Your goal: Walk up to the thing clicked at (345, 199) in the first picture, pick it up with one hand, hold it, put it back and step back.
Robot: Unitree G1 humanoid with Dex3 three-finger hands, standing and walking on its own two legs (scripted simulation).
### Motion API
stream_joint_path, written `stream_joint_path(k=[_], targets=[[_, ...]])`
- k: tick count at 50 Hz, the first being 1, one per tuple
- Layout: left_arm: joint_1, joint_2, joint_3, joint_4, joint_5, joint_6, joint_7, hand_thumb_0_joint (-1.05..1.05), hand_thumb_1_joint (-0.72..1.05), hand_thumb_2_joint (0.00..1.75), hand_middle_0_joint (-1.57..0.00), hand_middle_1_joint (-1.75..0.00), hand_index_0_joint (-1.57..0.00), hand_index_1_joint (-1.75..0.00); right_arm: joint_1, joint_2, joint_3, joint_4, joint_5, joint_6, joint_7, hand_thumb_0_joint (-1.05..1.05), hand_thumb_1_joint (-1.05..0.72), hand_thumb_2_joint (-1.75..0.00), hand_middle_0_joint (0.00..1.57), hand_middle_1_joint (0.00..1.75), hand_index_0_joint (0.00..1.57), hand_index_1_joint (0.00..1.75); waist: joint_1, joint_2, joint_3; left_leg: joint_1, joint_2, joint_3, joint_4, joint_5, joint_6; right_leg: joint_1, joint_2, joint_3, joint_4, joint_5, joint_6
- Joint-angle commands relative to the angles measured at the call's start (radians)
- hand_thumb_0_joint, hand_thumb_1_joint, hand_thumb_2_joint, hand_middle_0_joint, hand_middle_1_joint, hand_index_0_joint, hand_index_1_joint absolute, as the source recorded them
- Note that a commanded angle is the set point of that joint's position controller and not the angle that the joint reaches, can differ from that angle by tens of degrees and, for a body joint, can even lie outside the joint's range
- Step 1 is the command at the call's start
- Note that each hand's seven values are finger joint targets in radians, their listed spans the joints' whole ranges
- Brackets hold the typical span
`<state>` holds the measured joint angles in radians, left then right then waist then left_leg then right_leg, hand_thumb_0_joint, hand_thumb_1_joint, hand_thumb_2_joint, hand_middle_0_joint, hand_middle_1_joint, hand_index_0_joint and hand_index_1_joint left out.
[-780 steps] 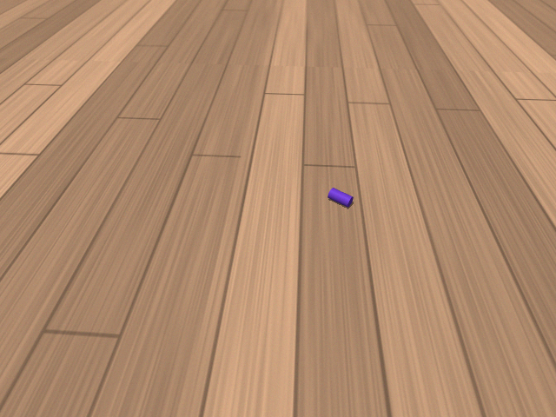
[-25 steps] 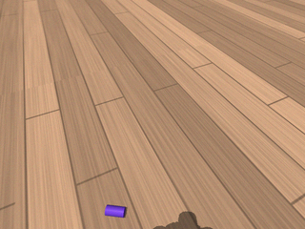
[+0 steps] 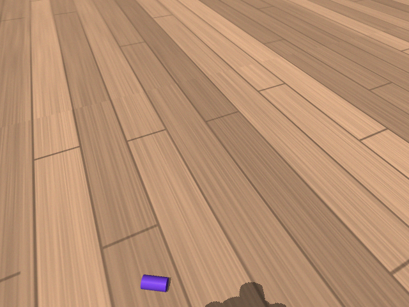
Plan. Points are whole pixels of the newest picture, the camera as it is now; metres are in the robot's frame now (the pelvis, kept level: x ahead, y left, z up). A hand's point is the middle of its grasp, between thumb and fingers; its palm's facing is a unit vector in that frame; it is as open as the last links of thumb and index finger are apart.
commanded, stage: rise first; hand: left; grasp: from above
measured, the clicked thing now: (154, 283) +0.38 +0.25 -0.75
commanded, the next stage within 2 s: none
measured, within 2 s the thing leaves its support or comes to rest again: neither
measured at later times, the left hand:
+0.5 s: hand out of the picture +0.13 +0.26 -0.21, palm faces -0.11 -0.91 -0.41, open 13.2 cm
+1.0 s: hand out of the picture +0.13 +0.29 -0.32, palm faces -0.33 -0.75 -0.57, open 14.0 cm
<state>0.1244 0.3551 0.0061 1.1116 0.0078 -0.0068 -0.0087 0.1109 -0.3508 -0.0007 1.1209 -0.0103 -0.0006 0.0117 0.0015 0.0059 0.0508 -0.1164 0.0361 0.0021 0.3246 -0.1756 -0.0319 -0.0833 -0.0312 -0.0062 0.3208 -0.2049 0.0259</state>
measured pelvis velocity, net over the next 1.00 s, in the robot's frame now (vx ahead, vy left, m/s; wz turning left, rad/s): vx -0.04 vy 0.01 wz -0.01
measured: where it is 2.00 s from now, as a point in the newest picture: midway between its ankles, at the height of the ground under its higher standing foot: outside the picture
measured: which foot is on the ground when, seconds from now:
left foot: down 0.00-1.00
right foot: down 0.00-1.00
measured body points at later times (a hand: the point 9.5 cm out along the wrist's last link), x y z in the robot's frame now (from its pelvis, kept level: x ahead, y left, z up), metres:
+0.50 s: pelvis -0.01 +0.01 -0.06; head +0.07 +0.02 +0.38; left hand +0.14 +0.31 -0.19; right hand +0.11 -0.26 -0.17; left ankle +0.00 +0.14 -0.75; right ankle -0.02 -0.13 -0.75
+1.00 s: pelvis -0.04 +0.01 -0.17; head +0.10 +0.03 +0.25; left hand +0.15 +0.33 -0.28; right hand +0.17 -0.24 -0.26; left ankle +0.00 +0.14 -0.75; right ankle -0.02 -0.13 -0.75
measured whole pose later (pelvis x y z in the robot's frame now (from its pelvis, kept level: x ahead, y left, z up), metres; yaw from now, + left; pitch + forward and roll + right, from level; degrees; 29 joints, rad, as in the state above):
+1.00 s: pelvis -0.04 +0.01 -0.17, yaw +0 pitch +27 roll -2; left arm 0.13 0.39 0.15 0.56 0.43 0.04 0.00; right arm 0.11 -0.25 -0.04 0.54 -0.01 -0.17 0.02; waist -0.02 0.00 -0.18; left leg -1.35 0.03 -0.06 1.49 -0.61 -0.02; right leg -1.28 -0.03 -0.01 1.46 -0.65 0.04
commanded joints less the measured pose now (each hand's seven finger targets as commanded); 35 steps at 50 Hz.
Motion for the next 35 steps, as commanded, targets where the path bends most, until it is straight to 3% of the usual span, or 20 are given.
stream_joint_path(k=[1, 2, 3, 5, 7, 9, 11, 13, 15, 18, 22, 25, 27, 29, 32, 35], targets=[[-0.497, 0.101, 0.06, -0.353, -0.046, -0.105, 0.037, 0.0, 0.68, 0.9, -0.25, -0.51, -0.22, -0.53, 0.03, -0.078, -0.004, -0.279, 0.069, -0.076, -0.049, 0.0, -0.89, -0.9, 0.2, 0.3, 0.2, 0.3, -0.09, -0.002, -0.042, -0.09, -0.042, 0.046, 0.051, -0.018, 0.04, -0.205, 0.026, -0.016, 0.037, 0.055, -0.025], [-0.303, 0.171, 0.112, -0.144, -0.028, -0.062, 0.043, 0.0, 0.6, 0.94, -0.22, -0.56, -0.18, -0.6, 0.063, -0.102, -0.015, -0.259, 0.067, -0.066, -0.055, 0.0, -0.88, -0.9, 0.2, 0.3, 0.2, 0.3, -0.073, -0.035, -0.022, -0.127, -0.05, 0.049, 0.069, -0.045, 0.043, -0.219, 0.03, -0.025, 0.038, 0.009, -0.029], [-0.239, 0.18, 0.13, -0.092, -0.018, -0.048, 0.03, 0.0, 0.52, 0.89, -0.22, -0.63, -0.2, -0.65, 0.068, -0.108, -0.032, -0.292, 0.066, -0.057, -0.054, 0.0, -0.86, -0.89, 0.2, 0.3, 0.2, 0.3, -0.044, -0.056, -0.032, -0.16, -0.041, 0.049, 0.102, -0.025, 0.043, -0.231, 0.033, -0.033, 0.069, 0.008, -0.031], [-0.32, 0.248, 0.161, -0.132, 0.021, -0.055, 0.013, 0.0, 0.36, 0.85, -0.21, -0.77, -0.22, -0.77, 0.102, -0.105, -0.058, -0.321, 0.054, -0.065, -0.066, 0.0, -0.87, -0.89, 0.2, 0.3, 0.2, 0.3, -0.034, -0.049, -0.165, -0.161, -0.042, 0.042, 0.156, 0.029, 0.046, -0.222, 0.027, -0.022, 0.132, 0.076, -0.029], [-0.176, 0.238, 0.191, -0.05, 0.075, -0.038, -0.014, 0.0, 0.21, 0.83, -0.18, -0.9, -0.21, -0.87, 0.132, -0.101, -0.082, -0.353, 0.033, -0.071, -0.057, 0.0, -0.89, -0.89, 0.2, 0.3, 0.2, 0.3, -0.021, -0.033, -0.254, -0.205, -0.05, 0.036, 0.235, 0.099, 0.04, -0.234, 0.025, -0.023, 0.214, 0.145, -0.031], [-0.069, 0.22, 0.216, -0.064, 0.119, -0.021, -0.029, 0.0, 0.05, 0.86, -0.17, -0.93, -0.2, -0.91, 0.142, -0.09, -0.097, -0.394, 0.023, -0.074, -0.045, 0.0, -0.9, -0.9, 0.2, 0.3, 0.2, 0.3, 0.027, 0.011, -0.305, -0.241, -0.058, 0.039, 0.284, 0.136, 0.032, -0.235, 0.027, -0.021, 0.267, 0.163, -0.038], [-0.104, 0.223, 0.219, -0.171, 0.141, 0.0, -0.018, 0.0, -0.11, 0.83, -0.2, -0.95, -0.22, -0.93, 0.126, -0.078, -0.099, -0.449, 0.025, -0.074, -0.043, 0.0, -0.89, -0.9, 0.2, 0.3, 0.2, 0.3, 0.036, 0.067, -0.349, -0.238, -0.059, 0.038, 0.289, 0.148, 0.024, -0.239, 0.029, -0.021, 0.282, 0.157, -0.041], [-0.1, 0.153, 0.177, -0.149, 0.161, 0.047, -0.007, 0.0, -0.27, 0.85, -0.18, -0.97, -0.2, -0.96, 0.107, -0.068, -0.094, -0.483, 0.029, -0.073, -0.039, 0.0, -0.87, -0.89, 0.2, 0.3, 0.2, 0.3, 0.011, 0.026, -0.27, -0.3, -0.054, 0.032, 0.311, 0.102, 0.025, -0.312, 0.034, -0.027, 0.291, 0.105, -0.038], [-0.162, 0.163, 0.175, -0.205, 0.175, 0.071, 0.003, 0.0, -0.41, 0.89, -0.19, -0.96, -0.18, -0.96, 0.086, -0.071, -0.101, -0.518, 0.029, -0.081, -0.032, 0.0, -0.88, -0.9, 0.2, 0.3, 0.2, 0.3, 0.006, 0.023, -0.243, -0.356, -0.042, 0.024, 0.349, 0.046, 0.022, -0.389, 0.041, -0.035, 0.332, 0.033, -0.04], [-0.108, 0.134, 0.182, -0.249, 0.181, 0.087, 0.01, 0.0, -0.49, 0.92, -0.14, -1.02, -0.14, -1.02, 0.104, -0.067, -0.106, -0.558, 0.028, -0.098, -0.02, 0.0, -0.88, -0.9, 0.2, 0.3, 0.2, 0.3, -0.005, -0.017, -0.242, -0.427, -0.031, 0.014, 0.411, -0.025, 0.027, -0.467, 0.048, -0.043, 0.396, -0.044, -0.04], [-0.117, 0.166, 0.212, -0.408, 0.216, 0.061, 0.017, 0.0, -0.53, 0.96, -0.11, -1.04, -0.11, -1.05, 0.108, -0.055, -0.111, -0.592, 0.023, -0.127, -0.017, 0.0, -0.89, -0.9, 0.2, 0.3, 0.2, 0.3, -0.005, 0.018, -0.327, -0.503, -0.028, 0.009, 0.523, -0.046, 0.031, -0.564, 0.042, -0.032, 0.509, -0.06, -0.042], [-0.054, 0.153, 0.213, -0.505, 0.239, 0.046, 0.024, 0.0, -0.55, 0.98, -0.1, -1.05, -0.09, -1.06, 0.114, -0.046, -0.114, -0.612, 0.017, -0.144, -0.021, 0.0, -0.88, -0.9, 0.2, 0.3, 0.2, 0.3, -0.009, 0.048, -0.368, -0.535, -0.021, 0.006, 0.589, -0.033, 0.029, -0.628, 0.042, -0.028, 0.588, -0.05, -0.042], [0.001, 0.184, 0.239, -0.55, 0.265, 0.048, 0.029, 0.0, -0.55, 0.99, -0.1, -1.03, -0.09, -1.05, 0.11, -0.051, -0.117, -0.619, 0.013, -0.148, -0.027, 0.0, -0.88, -0.9, 0.2, 0.3, 0.2, 0.3, -0.012, 0.063, -0.413, -0.542, -0.014, 0.0, 0.626, 0.002, 0.028, -0.655, 0.042, -0.03, 0.633, -0.034, -0.042], [0.046, 0.147, 0.216, -0.617, 0.272, 0.058, 0.028, 0.0, -0.58, 1.01, -0.1, -1.05, -0.09, -1.06, 0.11, -0.042, -0.113, -0.635, 0.011, -0.152, -0.025, 0.0, -0.91, -0.91, 0.2, 0.3, 0.2, 0.3, -0.017, 0.071, -0.435, -0.559, -0.012, -0.005, 0.655, 0.013, 0.03, -0.677, 0.037, -0.027, 0.66, -0.025, -0.042], [0.091, 0.157, 0.226, -0.701, 0.272, 0.086, 0.029, 0.0, -0.59, 0.99, -0.12, -1.03, -0.11, -1.04, 0.1, -0.041, -0.113, -0.65, 0.013, -0.156, -0.027, 0.0, -0.93, -0.91, 0.2, 0.3, 0.2, 0.3, -0.015, 0.077, -0.471, -0.582, -0.009, -0.01, 0.696, 0.02, 0.035, -0.712, 0.036, -0.028, 0.693, -0.023, -0.041], [0.132, 0.136, 0.207, -0.743, 0.28, 0.113, 0.024, 0.0, -0.6, 0.97, -0.14, -1.0, -0.12, -1.02, 0.084, -0.045, -0.111, -0.662, 0.012, -0.163, -0.025, 0.0, -0.95, -0.92, 0.2, 0.3, 0.2, 0.3, -0.023, 0.083, -0.461, -0.64, -0.005, -0.029, 0.735, -0.006, 0.032, -0.784, 0.037, -0.036, 0.744, -0.059, -0.042]])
